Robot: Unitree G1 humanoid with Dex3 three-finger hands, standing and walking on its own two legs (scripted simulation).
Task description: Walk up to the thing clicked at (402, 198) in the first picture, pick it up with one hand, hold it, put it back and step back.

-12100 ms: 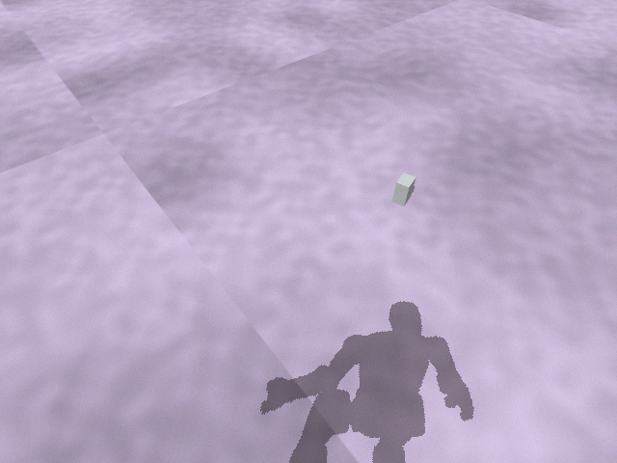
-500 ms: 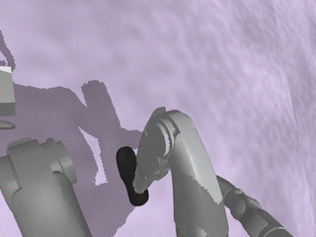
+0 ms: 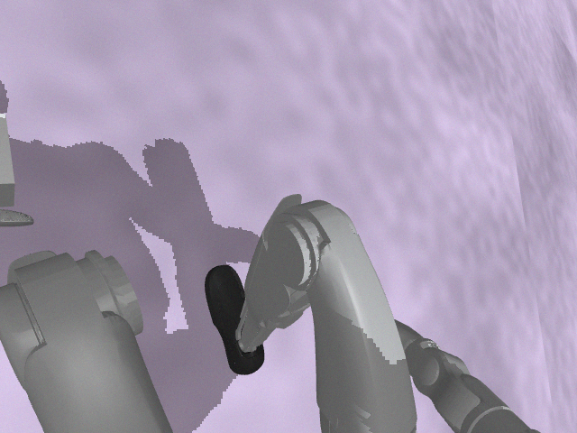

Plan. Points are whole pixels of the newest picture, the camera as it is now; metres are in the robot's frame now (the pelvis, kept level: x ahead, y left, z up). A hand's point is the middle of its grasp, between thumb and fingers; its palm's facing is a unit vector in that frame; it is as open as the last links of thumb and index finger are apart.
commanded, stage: close in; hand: left
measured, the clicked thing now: out of the picture +0.46 +0.23 -0.23
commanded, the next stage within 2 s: close in 0.22 s
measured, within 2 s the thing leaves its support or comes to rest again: leaves its support in 0.74 s
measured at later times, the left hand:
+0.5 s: hand out of the picture +0.44 +0.24 -0.19, palm faces +0.21 -0.98 -0.02, open 16.0 cm
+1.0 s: hand out of the picture +0.44 +0.24 -0.18, palm faces +0.22 -0.98 -0.03, open 11.3 cm
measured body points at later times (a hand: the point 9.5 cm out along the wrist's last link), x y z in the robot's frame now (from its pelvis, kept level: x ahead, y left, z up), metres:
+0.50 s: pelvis +0.00 +0.00 +0.00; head +0.24 +0.20 +0.32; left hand +0.42 +0.29 -0.18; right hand +0.16 -0.24 -0.03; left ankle +0.08 +0.12 -0.26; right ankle +0.16 -0.13 -0.26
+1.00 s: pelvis +0.00 +0.00 +0.01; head +0.24 +0.20 +0.32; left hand +0.42 +0.29 -0.18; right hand +0.16 -0.24 -0.02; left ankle +0.08 +0.12 -0.26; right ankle +0.16 -0.13 -0.26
